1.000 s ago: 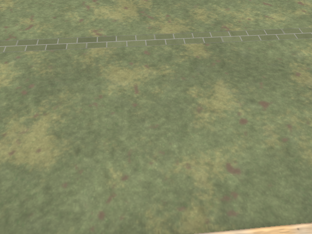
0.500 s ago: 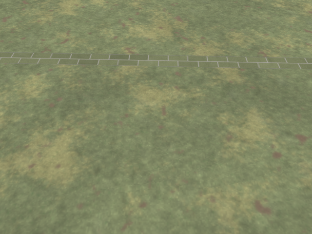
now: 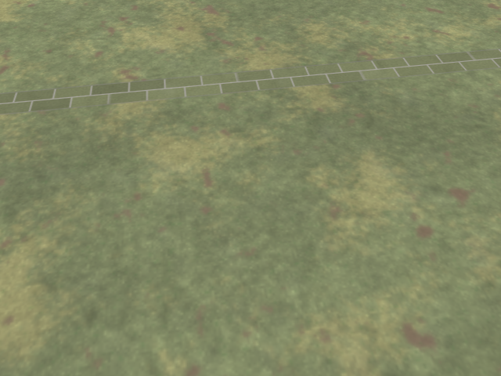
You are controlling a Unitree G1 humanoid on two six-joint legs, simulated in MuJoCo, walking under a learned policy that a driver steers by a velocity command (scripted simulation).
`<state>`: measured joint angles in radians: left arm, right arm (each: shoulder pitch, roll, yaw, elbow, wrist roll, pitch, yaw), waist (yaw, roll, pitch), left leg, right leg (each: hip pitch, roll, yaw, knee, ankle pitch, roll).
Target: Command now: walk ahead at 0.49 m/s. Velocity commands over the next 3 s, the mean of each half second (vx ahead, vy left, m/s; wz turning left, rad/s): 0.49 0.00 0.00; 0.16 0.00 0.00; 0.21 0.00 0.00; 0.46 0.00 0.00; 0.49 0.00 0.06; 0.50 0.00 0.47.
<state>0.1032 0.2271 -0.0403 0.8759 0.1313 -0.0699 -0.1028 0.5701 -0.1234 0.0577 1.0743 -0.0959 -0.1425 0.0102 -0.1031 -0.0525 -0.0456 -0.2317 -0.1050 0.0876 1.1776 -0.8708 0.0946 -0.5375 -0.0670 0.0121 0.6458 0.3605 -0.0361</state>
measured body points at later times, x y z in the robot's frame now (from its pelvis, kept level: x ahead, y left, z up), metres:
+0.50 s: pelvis +0.33 +0.03 -0.27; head +0.35 +0.04 +0.18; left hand +0.24 +0.24 -0.42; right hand +0.53 -0.19 -0.37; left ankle +0.43 +0.12 -1.02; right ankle +0.13 -0.11 -0.73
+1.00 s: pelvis +0.52 +0.02 -0.30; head +0.54 +0.02 +0.15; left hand +0.70 +0.23 -0.41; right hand +0.54 -0.21 -0.45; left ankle +0.43 +0.13 -1.02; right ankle +0.60 -0.10 -1.02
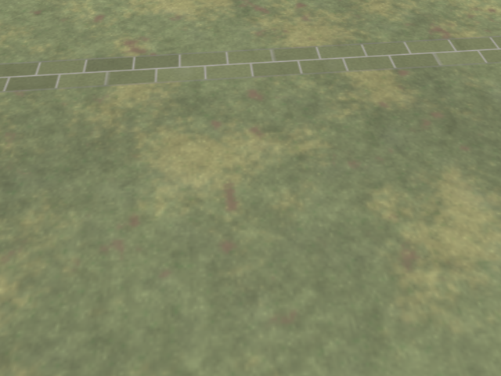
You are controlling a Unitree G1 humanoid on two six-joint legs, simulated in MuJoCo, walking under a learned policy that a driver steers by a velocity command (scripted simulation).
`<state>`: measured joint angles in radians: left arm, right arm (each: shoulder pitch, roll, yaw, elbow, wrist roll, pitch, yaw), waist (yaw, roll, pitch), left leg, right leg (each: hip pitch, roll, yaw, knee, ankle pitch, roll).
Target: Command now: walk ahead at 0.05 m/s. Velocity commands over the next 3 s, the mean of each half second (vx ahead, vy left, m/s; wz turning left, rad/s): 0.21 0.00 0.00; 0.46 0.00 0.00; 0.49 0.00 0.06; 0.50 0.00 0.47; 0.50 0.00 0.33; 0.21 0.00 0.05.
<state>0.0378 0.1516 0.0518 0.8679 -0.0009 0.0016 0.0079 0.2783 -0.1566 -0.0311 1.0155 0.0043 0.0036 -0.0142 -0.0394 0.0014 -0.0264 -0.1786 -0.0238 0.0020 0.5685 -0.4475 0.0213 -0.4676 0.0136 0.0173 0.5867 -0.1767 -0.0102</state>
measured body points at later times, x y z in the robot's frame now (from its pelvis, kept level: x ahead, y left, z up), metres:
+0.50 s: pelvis +0.08 -0.03 +0.01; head +0.09 -0.04 +0.46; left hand +0.13 +0.22 -0.13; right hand +0.13 -0.29 -0.14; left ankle +0.02 +0.11 -0.63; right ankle +0.07 -0.11 -0.72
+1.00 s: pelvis +0.29 +0.05 +0.01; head +0.32 +0.06 +0.46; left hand +0.31 +0.31 -0.14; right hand +0.41 -0.20 -0.11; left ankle +0.34 +0.13 -0.72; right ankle +0.18 -0.10 -0.63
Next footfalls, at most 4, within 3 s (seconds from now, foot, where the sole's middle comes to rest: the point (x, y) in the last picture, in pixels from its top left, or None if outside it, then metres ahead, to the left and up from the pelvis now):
0.88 left None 0.38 0.13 -0.76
1.44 right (285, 300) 0.70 -0.09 -0.76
2.00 left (185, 237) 0.93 0.20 -0.76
2.56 right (203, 151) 1.31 0.15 -0.76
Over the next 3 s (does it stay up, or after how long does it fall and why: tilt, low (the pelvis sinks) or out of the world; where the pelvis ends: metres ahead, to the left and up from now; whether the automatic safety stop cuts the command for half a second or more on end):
stays up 1.22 0.22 0.01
